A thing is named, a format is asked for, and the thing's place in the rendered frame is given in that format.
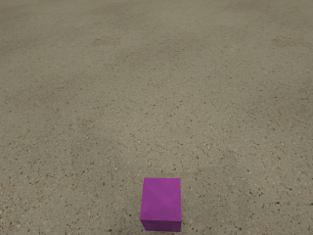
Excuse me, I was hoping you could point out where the carton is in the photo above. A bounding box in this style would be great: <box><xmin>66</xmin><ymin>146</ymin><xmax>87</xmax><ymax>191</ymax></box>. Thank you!
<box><xmin>140</xmin><ymin>177</ymin><xmax>182</xmax><ymax>232</ymax></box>

